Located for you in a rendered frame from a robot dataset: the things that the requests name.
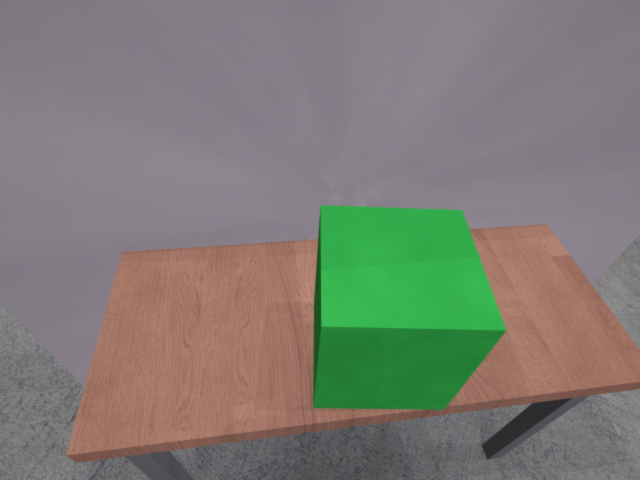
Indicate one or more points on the carton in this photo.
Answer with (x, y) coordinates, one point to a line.
(403, 310)

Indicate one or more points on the table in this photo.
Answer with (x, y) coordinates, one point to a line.
(211, 345)

